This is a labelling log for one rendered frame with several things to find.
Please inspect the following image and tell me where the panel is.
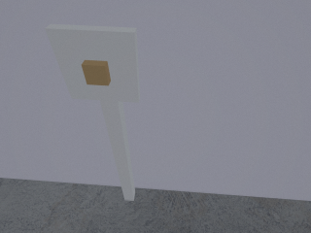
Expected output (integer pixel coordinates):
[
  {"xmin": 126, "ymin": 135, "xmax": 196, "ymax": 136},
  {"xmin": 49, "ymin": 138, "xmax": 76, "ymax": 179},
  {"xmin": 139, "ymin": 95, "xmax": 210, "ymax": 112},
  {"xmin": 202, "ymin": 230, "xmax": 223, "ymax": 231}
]
[{"xmin": 45, "ymin": 23, "xmax": 140, "ymax": 201}]

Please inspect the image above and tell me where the button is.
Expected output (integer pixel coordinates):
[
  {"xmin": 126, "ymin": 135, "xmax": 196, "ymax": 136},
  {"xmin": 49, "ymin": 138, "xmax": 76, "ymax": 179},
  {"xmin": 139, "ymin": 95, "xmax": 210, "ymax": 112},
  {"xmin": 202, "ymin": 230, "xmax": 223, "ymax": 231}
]
[{"xmin": 82, "ymin": 60, "xmax": 111, "ymax": 86}]

